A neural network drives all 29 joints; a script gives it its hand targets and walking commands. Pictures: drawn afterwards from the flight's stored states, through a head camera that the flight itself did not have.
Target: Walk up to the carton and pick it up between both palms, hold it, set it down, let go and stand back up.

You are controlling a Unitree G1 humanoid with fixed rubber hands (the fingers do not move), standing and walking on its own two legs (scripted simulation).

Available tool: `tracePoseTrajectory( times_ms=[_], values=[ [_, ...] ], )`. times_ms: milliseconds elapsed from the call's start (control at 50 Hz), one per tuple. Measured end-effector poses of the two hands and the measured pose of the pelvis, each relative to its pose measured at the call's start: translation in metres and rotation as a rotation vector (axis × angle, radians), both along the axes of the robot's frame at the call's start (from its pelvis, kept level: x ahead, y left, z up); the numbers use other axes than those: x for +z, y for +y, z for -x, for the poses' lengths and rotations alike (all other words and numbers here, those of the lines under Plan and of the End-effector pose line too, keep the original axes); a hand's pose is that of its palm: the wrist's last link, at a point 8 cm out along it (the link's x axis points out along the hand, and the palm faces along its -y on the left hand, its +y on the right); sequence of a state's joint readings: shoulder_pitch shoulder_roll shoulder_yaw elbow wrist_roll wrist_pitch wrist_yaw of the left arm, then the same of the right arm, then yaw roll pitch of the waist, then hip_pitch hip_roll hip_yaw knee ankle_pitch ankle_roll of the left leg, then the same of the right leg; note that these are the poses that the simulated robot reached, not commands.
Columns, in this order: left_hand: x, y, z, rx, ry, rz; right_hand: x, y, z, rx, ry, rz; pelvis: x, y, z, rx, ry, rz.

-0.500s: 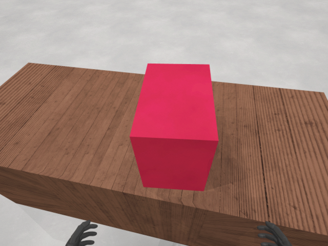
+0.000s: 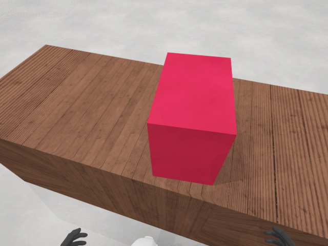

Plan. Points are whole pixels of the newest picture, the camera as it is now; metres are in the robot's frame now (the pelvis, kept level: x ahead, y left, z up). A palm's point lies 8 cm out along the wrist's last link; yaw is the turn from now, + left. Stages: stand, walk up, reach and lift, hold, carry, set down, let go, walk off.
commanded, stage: walk up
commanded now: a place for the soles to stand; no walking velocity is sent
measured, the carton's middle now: (190, 119) +0.48 -0.05 -0.01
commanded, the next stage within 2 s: none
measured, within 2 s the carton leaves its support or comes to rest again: neither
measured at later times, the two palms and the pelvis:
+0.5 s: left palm out of the picture +0.04 +0.27 -0.09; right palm out of the picture +0.12 -0.23 -0.09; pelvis -0.02 +0.01 +0.01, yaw +3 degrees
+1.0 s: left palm out of the picture +0.06 +0.27 -0.08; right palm out of the picture +0.12 -0.23 -0.08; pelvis +0.00 +0.01 +0.02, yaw +1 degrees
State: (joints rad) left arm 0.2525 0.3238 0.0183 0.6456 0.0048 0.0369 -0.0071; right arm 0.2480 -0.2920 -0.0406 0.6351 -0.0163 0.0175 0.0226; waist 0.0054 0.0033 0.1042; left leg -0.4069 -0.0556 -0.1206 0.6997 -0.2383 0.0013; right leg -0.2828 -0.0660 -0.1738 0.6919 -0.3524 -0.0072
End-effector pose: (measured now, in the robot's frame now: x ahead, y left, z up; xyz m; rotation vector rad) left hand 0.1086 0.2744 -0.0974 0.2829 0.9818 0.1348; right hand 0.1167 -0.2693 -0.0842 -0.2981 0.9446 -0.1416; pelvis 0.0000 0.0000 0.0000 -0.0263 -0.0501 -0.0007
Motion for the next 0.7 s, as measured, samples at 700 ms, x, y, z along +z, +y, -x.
tracePoseTrajectory(
  times_ms=[700],
  values=[
    [0.008,-0.001,0.069,0.093,0.018,0.047,0.009,0.046,-0.009,0.051,-0.058,-0.088,0.015,0.012,0.015,0.042,0.015,-0.020]
  ],
)
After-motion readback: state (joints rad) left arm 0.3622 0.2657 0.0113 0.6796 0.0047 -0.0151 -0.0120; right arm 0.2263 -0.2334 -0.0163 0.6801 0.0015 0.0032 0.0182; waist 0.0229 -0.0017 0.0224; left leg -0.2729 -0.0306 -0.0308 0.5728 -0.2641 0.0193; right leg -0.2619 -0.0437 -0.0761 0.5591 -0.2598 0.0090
